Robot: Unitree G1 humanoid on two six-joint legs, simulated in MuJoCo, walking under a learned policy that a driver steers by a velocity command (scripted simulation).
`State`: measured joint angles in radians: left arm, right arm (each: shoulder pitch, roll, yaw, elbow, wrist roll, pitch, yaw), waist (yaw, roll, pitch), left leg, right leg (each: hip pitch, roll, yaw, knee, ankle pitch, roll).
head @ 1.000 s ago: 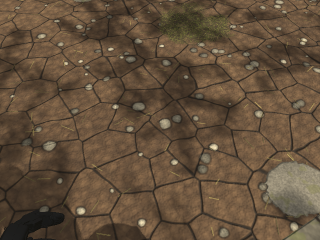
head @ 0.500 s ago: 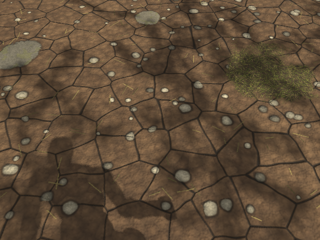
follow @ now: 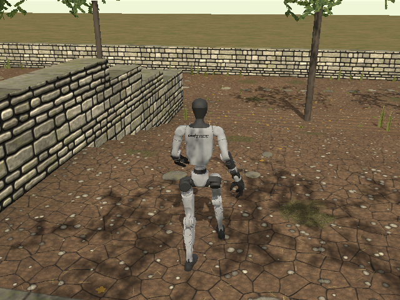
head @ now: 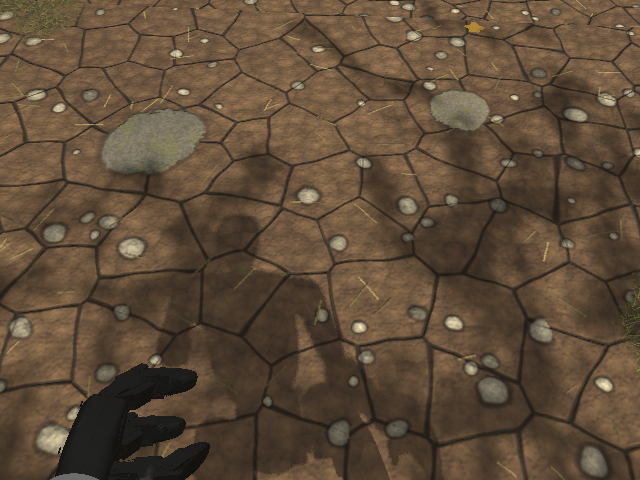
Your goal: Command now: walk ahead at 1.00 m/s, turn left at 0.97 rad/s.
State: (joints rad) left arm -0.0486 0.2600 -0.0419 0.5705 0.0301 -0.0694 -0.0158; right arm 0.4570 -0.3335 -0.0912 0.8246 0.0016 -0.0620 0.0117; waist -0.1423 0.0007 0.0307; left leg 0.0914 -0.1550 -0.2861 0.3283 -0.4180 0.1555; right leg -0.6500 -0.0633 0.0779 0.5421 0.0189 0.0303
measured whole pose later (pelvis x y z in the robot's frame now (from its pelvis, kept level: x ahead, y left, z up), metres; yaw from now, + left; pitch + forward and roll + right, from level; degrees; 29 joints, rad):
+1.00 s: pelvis +0.76 +0.16 -0.02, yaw +14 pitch -1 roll -1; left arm 0.28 0.28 0.07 0.78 0.01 0.01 -0.01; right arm 0.15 -0.24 -0.02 0.74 -0.02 -0.04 -0.03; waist 0.05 0.00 0.12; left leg -0.37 -0.05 0.02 1.43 -0.49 -0.03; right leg -0.47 0.17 -0.06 0.60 -0.13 -0.18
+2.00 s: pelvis +0.86 +0.27 +0.01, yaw -43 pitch +0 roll +0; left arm 0.10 0.31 0.06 0.63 0.01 0.09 -0.06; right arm 0.26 -0.31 -0.05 0.70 -0.01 0.02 0.00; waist -0.04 0.01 0.09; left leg -0.23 0.12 0.29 0.57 -0.32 0.01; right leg -0.28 0.00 -0.05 0.61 -0.36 0.00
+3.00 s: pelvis +1.15 +0.21 -0.02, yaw +1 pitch +4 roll -2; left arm 0.02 0.29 0.01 0.62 0.04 -0.07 -0.01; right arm 0.48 -0.35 -0.08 0.82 0.00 -0.06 0.01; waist -0.09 0.02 0.01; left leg 0.00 -0.08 -0.27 0.75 -0.48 0.11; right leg -0.56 0.02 -0.01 0.64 -0.15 0.01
